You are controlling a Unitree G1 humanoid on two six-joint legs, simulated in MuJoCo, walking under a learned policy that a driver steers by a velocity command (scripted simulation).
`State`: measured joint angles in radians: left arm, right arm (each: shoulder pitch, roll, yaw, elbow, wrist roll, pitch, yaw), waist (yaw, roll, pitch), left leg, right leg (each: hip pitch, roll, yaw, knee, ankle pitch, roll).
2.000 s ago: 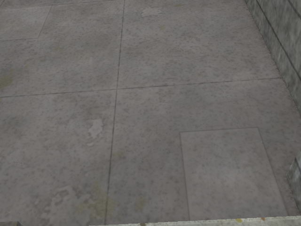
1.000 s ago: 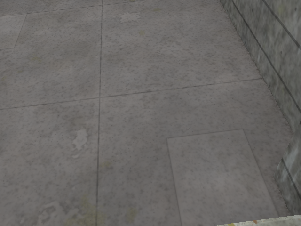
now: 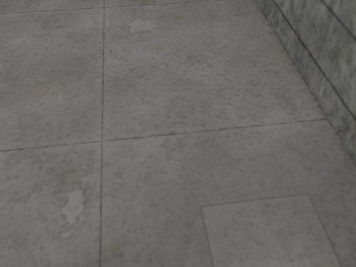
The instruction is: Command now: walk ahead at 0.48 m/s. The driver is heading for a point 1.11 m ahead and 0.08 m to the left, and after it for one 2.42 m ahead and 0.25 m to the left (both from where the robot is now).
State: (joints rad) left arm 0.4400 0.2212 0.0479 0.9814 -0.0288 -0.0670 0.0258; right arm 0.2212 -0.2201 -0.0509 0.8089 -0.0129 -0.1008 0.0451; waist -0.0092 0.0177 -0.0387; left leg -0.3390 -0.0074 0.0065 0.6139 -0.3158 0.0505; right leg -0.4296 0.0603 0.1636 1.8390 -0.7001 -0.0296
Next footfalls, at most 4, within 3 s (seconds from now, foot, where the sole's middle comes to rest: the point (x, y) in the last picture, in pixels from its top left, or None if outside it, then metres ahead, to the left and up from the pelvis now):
0.42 right None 0.43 -0.14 -0.93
0.90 left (166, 230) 0.74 0.07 -0.93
1.48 right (209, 173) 1.05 -0.14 -0.93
2.04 left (151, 140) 1.27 0.16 -0.93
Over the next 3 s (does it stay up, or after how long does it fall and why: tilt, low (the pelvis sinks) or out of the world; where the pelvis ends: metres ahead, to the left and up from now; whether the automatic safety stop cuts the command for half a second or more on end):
stays up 1.37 0.13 -0.15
